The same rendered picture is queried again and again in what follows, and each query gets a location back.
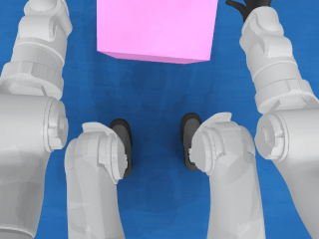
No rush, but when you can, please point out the left robot upper arm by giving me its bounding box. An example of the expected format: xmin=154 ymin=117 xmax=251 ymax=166
xmin=0 ymin=93 xmax=69 ymax=239

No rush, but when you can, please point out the left robot foot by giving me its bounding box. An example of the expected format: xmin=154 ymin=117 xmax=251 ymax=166
xmin=109 ymin=119 xmax=133 ymax=178

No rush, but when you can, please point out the right robot forearm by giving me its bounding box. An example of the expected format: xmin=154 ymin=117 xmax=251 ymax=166
xmin=239 ymin=6 xmax=319 ymax=115

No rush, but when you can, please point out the carton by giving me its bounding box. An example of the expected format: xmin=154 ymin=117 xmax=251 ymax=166
xmin=97 ymin=0 xmax=218 ymax=65

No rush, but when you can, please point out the robot right hand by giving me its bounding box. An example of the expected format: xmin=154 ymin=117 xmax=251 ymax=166
xmin=225 ymin=0 xmax=272 ymax=23

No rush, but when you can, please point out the robot right thigh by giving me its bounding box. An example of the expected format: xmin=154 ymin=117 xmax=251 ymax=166
xmin=195 ymin=121 xmax=266 ymax=239

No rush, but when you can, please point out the left robot forearm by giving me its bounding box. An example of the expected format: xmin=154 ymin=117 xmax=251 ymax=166
xmin=0 ymin=0 xmax=73 ymax=100

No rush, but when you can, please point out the right robot upper arm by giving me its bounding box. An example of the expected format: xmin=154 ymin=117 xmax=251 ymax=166
xmin=254 ymin=108 xmax=319 ymax=239

